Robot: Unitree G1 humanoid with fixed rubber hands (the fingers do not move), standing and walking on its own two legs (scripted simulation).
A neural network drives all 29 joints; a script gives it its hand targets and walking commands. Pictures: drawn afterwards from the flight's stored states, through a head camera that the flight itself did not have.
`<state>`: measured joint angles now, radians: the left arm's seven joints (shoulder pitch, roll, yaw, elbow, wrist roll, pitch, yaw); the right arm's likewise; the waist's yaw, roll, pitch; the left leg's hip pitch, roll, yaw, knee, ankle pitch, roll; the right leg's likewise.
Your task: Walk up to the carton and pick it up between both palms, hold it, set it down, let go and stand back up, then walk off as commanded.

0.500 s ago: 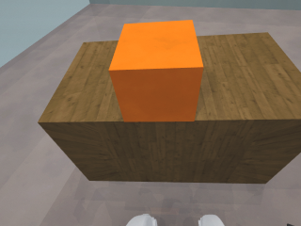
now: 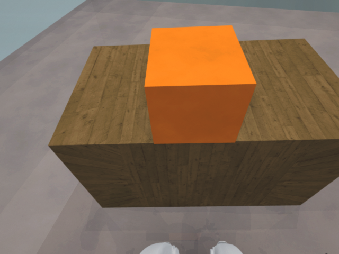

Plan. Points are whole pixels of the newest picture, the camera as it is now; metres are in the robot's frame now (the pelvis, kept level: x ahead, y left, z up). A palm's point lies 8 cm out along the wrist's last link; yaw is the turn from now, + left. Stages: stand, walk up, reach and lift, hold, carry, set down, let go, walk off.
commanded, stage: walk up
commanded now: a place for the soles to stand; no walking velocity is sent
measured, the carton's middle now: (192, 84) +0.62 -0.03 +0.04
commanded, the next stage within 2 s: none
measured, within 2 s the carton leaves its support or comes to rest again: neither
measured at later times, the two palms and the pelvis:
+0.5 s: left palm out of the picture +0.13 +0.32 -0.12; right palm out of the picture +0.07 -0.37 -0.08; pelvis +0.02 -0.01 -0.03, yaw +0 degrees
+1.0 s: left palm (74, 238) +0.19 +0.28 -0.09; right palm out of the picture +0.14 -0.40 -0.07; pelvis +0.08 -0.05 -0.01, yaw +0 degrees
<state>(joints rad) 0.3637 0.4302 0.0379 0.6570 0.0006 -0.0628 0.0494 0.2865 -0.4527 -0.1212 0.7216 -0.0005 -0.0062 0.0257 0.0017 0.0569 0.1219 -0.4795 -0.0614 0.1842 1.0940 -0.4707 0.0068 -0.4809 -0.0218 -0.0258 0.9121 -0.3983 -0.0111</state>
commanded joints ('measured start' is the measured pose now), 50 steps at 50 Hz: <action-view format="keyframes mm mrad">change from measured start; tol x64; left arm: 1 -176 326 121 -17 25 -32 59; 50 134 303 124 119 15 -25 -18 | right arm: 1 -66 -307 -76 -68 -25 -27 9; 5 569 -273 -88 178 6 -60 19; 50 -138 -107 50 -22 -23 -66 -70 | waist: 1 -45 -223 65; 50 128 -271 -124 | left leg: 1 -138 220 -576 426 -283 -33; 8 158 416 -1213 -881 -695 126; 20 -678 -3 -187 377 -182 15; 35 706 481 -849 -544 304 292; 50 -369 85 -184 166 55 27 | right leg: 1 -259 -552 851 -622 -435 -330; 7 -608 84 164 571 -262 -61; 19 464 -83 291 -358 -329 -81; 28 334 -207 414 -249 794 -129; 35 -417 39 83 397 -222 -32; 50 367 -247 580 -411 225 -111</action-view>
